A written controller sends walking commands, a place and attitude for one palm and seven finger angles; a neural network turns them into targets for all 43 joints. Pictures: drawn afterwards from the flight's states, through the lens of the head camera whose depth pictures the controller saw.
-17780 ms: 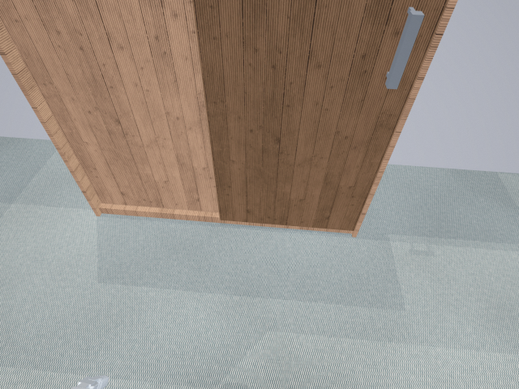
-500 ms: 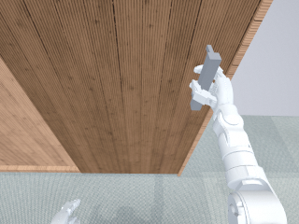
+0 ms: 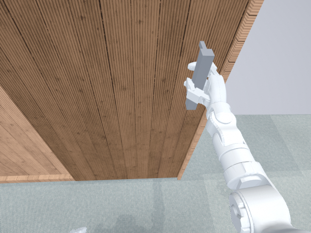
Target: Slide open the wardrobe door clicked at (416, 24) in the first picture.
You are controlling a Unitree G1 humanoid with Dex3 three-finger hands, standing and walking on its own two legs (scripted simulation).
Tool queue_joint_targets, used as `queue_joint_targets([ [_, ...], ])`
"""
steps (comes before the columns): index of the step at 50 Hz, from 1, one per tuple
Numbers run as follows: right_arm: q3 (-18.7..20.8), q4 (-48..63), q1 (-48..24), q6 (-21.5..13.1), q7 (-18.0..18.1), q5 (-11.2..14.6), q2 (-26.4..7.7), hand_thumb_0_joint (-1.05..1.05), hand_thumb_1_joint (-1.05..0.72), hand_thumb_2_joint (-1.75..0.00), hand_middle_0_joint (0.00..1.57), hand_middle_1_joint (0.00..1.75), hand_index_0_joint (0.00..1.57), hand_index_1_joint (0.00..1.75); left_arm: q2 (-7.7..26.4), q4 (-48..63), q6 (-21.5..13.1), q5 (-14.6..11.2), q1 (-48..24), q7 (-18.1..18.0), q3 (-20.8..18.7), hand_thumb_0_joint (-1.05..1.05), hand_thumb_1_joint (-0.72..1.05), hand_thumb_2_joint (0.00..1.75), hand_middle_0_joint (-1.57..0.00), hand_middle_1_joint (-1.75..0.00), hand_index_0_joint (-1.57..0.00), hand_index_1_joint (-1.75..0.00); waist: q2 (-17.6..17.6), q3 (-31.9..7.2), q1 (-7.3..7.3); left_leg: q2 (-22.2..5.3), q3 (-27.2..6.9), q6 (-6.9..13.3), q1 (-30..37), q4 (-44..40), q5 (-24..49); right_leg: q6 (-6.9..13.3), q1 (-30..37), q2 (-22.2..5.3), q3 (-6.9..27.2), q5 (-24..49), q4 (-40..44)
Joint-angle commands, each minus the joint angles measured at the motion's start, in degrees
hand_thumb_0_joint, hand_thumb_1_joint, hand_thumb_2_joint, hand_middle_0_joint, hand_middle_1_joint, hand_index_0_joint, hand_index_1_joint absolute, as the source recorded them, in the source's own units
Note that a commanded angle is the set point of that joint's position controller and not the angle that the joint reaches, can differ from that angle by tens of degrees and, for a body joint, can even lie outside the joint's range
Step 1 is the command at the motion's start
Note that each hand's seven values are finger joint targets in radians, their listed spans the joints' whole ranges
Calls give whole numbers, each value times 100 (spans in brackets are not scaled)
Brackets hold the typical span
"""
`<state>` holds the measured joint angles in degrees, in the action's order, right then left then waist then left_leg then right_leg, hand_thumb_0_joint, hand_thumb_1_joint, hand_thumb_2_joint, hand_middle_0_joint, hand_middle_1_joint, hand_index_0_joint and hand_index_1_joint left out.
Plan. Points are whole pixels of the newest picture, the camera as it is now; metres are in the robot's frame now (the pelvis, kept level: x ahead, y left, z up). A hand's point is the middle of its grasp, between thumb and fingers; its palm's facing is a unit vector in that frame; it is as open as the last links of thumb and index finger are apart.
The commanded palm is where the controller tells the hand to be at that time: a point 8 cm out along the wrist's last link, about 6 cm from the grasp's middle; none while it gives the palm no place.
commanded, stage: tug the door sideways, standing still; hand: right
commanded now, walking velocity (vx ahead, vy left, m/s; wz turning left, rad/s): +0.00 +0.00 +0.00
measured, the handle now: (196, 77) +0.49 -0.06 +0.14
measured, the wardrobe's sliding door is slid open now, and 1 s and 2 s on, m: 0.01 0.05 0.34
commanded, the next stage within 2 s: step sideways, sliding the door along in 0.20 s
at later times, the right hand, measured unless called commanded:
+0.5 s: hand (183, 91) +0.44 -0.03 +0.14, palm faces -0.13 +0.99 -0.11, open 6.5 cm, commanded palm +0.43 -0.07 +0.15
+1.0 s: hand (171, 91) +0.44 +0.00 +0.13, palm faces +0.09 +0.99 -0.11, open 6.5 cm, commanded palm +0.41 +0.02 +0.15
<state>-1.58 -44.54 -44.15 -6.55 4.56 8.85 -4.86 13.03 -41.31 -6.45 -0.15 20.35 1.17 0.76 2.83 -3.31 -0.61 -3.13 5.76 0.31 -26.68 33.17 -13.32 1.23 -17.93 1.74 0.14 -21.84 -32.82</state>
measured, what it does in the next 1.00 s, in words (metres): steps to the left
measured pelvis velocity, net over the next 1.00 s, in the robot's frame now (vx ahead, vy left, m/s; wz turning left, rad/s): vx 0.00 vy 0.13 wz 0.00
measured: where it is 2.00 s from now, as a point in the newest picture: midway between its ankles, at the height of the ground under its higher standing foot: outside the picture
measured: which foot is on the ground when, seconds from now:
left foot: down 0.00-0.86, up 0.88-1.00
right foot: down 0.00-1.00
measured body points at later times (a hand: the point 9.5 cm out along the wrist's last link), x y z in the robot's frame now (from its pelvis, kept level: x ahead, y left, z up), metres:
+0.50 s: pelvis -0.01 +0.02 +0.00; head +0.04 +0.03 +0.44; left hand +0.11 +0.26 -0.12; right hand +0.44 -0.08 +0.15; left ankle +0.03 +0.12 -0.73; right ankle -0.06 -0.10 -0.73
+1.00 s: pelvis +0.00 +0.13 -0.01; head +0.10 +0.13 +0.43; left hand +0.20 +0.35 -0.12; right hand +0.43 -0.05 +0.14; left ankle +0.01 +0.25 -0.70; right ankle -0.02 -0.06 -0.73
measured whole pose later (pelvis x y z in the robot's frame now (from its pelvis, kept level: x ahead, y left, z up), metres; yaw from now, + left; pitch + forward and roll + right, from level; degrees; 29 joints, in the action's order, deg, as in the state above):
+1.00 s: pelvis +0.00 +0.13 -0.01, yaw +0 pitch +0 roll +0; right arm 0.3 -23.0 -40.8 -4.0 6.6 5.4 -10.9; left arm 12.3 -34.6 -3.6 -1.7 5.5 -1.6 -2.1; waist 1.9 14.2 5.2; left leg -0.2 0.3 0.2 -26.4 54.1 -26.2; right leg -5.8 -15.5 -9.5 -3.5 -20.2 -36.9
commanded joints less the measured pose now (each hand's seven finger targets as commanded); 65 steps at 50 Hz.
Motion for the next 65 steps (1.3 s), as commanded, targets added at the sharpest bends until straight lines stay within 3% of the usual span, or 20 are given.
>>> queue_joint_targets([
  [1, -949, 1771, -3309, -540, -561, -170, 1014, 0, -90, -90, 45, 140, 45, 140, 721, 657, -325, 22, 49, -11, -236, 0, 90, 90, -20, -30, -20, -30, -239, -2360, -564, 339, -135, 138, 994, 74, 2230, -323, 1036, -274, 318, 3795, 120],
  [14, -1059, 1684, -3364, -485, -465, -195, 1214, 0, -90, -90, 45, 140, 45, 140, 634, 727, -319, -4, -63, 0, -184, 0, 90, 90, -20, -30, -20, -30, -313, -2224, -590, 327, -187, 132, 1047, 94, 2291, -210, 812, -200, 223, 3355, 107],
  [15, -910, 1709, -3871, -502, -408, -199, 1006, 0, -90, -90, 45, 140, 45, 140, 663, 673, -310, 0, -26, -36, -183, 0, 90, 90, -20, -30, -20, -30, -369, -2248, -699, 332, -205, 121, 1054, 62, 2301, -190, 774, -174, 206, 3148, 103],
  [16, 957, 1882, -4127, -817, -94, -616, -2077, 0, -90, -90, 45, 140, 45, 140, 862, 822, -159, -159, -201, -345, -270, 0, 90, 90, -20, -30, -20, -30, -831, -2097, -296, -58, -512, 104, 2013, -197, 1896, 46, 43, -411, 105, 2093, 342],
  [18, 0, 1718, -3396, -856, -208, -512, -705, 0, -90, -90, 45, 140, 45, 140, 641, 905, 31, -216, -629, -551, -245, 0, 90, 90, -20, -30, -20, -30, -867, -1804, -279, -215, -474, 181, 2317, -388, 1891, 34, 56, -513, 99, 1873, 324],
  [26, -89, 2176, -3587, -721, -412, -339, -709, 0, -90, -90, 45, 140, 45, 140, 612, 859, 117, -28, -747, -765, -376, 0, 90, 90, -20, -30, -20, -30, 738, -1133, -432, 201, -606, 87, -1248, 2398, -1742, 1059, 2632, -2650, 2112, 4511, 498],
  [32, -472, 2788, -3194, -733, -438, -434, -321, 0, -90, -90, 45, 140, 45, 140, 606, 1014, 165, -107, -817, -600, -311, 0, 90, 90, -20, -30, -20, -30, 557, -1437, -399, 333, -239, 185, 1215, 124, 662, 272, 2061, -1924, 200, 5605, -577],
  [34, -626, 3134, -3000, -699, -437, -549, -268, 0, -90, -90, 45, 140, 45, 140, 475, 1091, 162, -205, -989, -627, -311, 0, 90, 90, -20, -30, -20, -30, -308, -1690, -370, -403, -771, 418, 2510, -376, 3587, -145, 946, -1176, -495, 4044, -1627],
  [36, -803, 2959, -2369, -543, -464, -593, -35, 0, -90, -90, 45, 140, 45, 140, 433, 1141, 96, -214, -1361, -702, -367, 0, 90, 90, -20, -30, -20, -30, -1526, -1363, -168, -1368, -2022, 1169, 2974, -549, 5866, -412, -665, -324, -175, -950, -2672],
  [39, -1149, 3995, -2739, -578, -416, -610, 337, 0, -90, -90, 45, 140, 45, 140, 177, 1146, -81, -174, -1486, -740, -174, 0, 90, 90, -20, -30, -20, -30, -1246, -1410, -244, -1234, -1503, 934, 3081, -200, 5905, -281, -494, -550, 12, -1019, -1357],
  [41, -1313, 4340, -2917, -718, -319, -580, 371, 0, -90, -90, 45, 140, 45, 140, 251, 1061, -83, -143, -1443, -748, -201, 0, 90, 90, -20, -30, -20, -30, -786, -1854, -458, -795, -799, 482, 2290, 687, 4861, -201, 1123, -1020, -155, 1229, 389],
  [43, -1393, 4473, -2800, -710, -372, -423, 427, 0, -90, -90, 45, 140, 45, 140, 625, 1211, -7, -119, -1298, -519, -502, 0, 90, 90, -20, -30, -20, -30, 779, -2535, -279, 128, -827, -125, -226, 2516, -1257, 920, 3443, -3229, 1788, 6731, 334],
  [46, -1337, 4417, -2909, -652, -393, -554, 586, 0, -90, -90, 45, 140, 45, 140, 563, 1365, 33, -105, -1440, -242, -478, 0, 90, 90, -20, -30, -20, -30, 876, -1963, -287, -39, -1134, -8, -928, 2721, -1667, 1076, 3454, -3220, 1209, 5773, -2],
  [53, -953, 4922, -2052, -604, -263, -604, -79, 0, -90, -90, 45, 140, 45, 140, 609, 1551, 42, -262, -1471, -247, -362, 0, 90, 90, -20, -30, -20, -30, 1124, -1861, -237, 366, -92, -45, 1330, -291, 905, 56, 2650, -2055, -350, 6074, -945],
  [56, -497, 4767, -1177, -509, -180, -739, -717, 0, -90, -90, 45, 140, 45, 140, 404, 1546, -8, -327, -1823, -481, -357, 0, 90, 90, -20, -30, -20, -30, -1699, -1846, 39, -1265, -1946, 823, 3506, -224, 7613, -549, -481, -501, -546, -1054, -2742],
  [58, -676, 5398, -1106, -586, -163, -720, -442, 0, -90, -90, 45, 140, 45, 140, 129, 1462, -193, -224, -1776, -573, -178, 0, 90, 90, -20, -30, -20, -30, -1556, -1629, 91, -1351, -1924, 918, 3840, 34, 8023, -424, -1068, -452, -218, -1730, -2284],
  [61, -802, 6001, -1244, -845, -31, -676, -344, 0, -90, -90, 45, 140, 45, 140, 145, 1317, -218, -192, -1818, -572, -142, 0, 90, 90, -20, -30, -20, -30, -1109, -1922, -126, -936, -1245, 610, 3446, 651, 7131, -433, 359, -876, -462, 704, 117],
  [63, -1100, 6260, -1107, -912, -195, -573, -38, 0, -90, -90, 45, 140, 45, 140, 541, 1455, -102, -146, -1679, -444, -470, 0, 90, 90, -20, -30, -20, -30, -47, -2403, -135, -2, -636, -152, 422, 1870, 1401, 507, 3680, -2710, 945, 7420, 511],
  [64, -1154, 6166, -977, -877, -267, -620, 183, 0, -90, -90, 45, 140, 45, 140, 585, 1619, -83, -164, -1667, -202, -504, 0, 90, 90, -20, -30, -20, -30, 468, -2488, 60, 268, -928, -134, -378, 2362, -1906, 951, 4412, -3269, 972, 9101, 222],
  [65, -1098, 6199, -1227, -768, -273, -772, 251, 0, -90, -90, 45, 140, 45, 140, 668, 1712, -88, -160, -1676, -67, -542, 0, 90, 90, -20, -30, -20, -30, 780, -1903, 3, 426, -928, -67, -1070, 2366, -2064, 880, 4710, -3177, 525, 8796, 220],
])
